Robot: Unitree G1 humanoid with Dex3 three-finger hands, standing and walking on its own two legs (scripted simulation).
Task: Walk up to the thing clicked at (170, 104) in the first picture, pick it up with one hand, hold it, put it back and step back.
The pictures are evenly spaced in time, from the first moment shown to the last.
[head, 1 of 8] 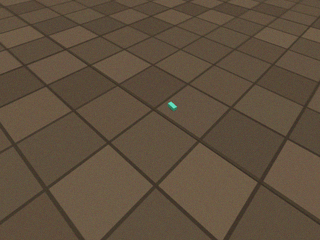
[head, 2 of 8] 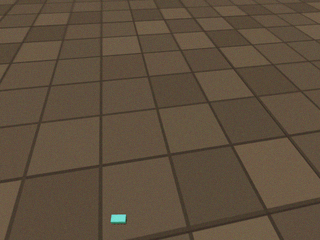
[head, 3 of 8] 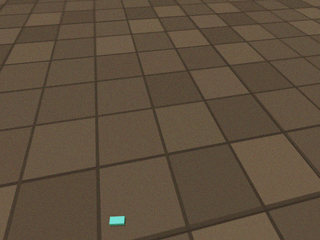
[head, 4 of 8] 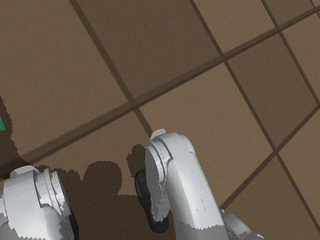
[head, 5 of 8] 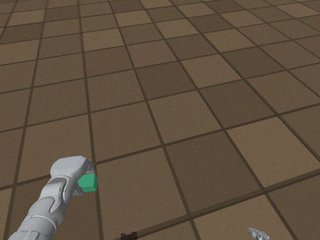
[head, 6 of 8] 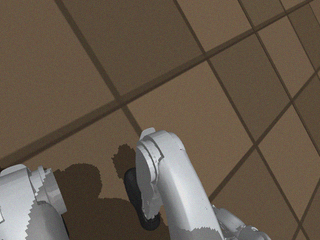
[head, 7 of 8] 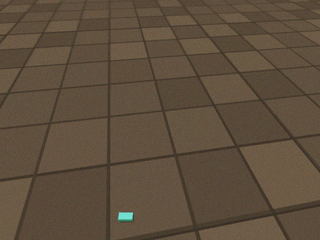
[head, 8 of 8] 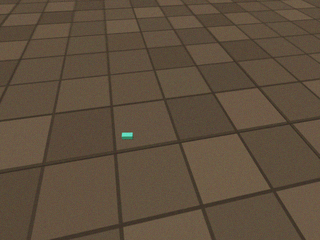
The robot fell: no
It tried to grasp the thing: yes
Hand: left
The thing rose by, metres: 0.68
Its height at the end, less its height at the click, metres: +0.00
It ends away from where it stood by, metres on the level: 0.00
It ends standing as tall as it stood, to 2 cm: yes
